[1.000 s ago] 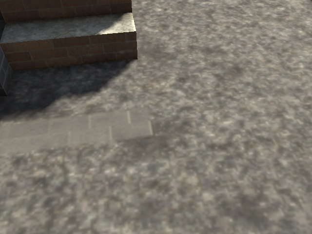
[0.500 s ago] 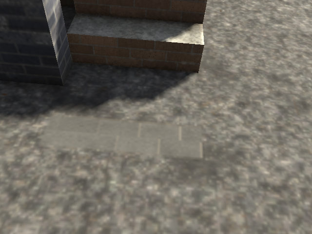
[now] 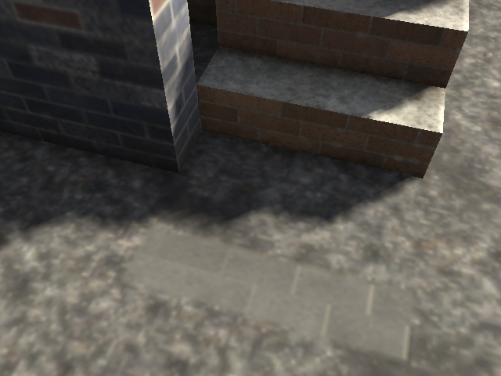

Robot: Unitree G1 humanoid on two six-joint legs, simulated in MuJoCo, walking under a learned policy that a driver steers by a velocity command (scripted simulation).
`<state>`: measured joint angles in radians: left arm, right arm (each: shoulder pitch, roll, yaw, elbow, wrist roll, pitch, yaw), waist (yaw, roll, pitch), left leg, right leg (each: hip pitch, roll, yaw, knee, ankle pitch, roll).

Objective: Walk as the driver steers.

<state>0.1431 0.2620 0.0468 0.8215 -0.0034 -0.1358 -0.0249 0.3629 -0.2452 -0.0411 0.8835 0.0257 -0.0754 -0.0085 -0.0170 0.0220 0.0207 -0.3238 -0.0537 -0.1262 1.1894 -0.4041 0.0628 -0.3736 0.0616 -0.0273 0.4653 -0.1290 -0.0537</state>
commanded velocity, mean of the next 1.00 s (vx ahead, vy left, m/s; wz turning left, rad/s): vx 0.50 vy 0.00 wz -0.24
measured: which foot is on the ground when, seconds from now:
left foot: up 0.00-0.38, down 0.40-0.98, up 1.00-1.00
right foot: down 0.00-0.40, up 0.42-0.94, down 0.96-1.00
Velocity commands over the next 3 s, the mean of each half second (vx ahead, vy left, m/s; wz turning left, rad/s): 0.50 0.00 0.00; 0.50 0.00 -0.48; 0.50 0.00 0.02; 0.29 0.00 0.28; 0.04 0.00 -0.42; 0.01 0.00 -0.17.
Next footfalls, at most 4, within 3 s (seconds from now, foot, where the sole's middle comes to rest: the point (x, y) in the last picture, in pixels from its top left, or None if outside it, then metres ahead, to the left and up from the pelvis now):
0.40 left None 0.38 0.16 -0.77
0.96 right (304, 314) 0.64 -0.13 -0.77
1.50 left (271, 212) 0.99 -0.05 -0.77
1.92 right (328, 198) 1.04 -0.24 -0.77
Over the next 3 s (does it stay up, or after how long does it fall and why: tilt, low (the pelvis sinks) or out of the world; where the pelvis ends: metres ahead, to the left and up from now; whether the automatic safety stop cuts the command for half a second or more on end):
stays up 0.89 -0.09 0.01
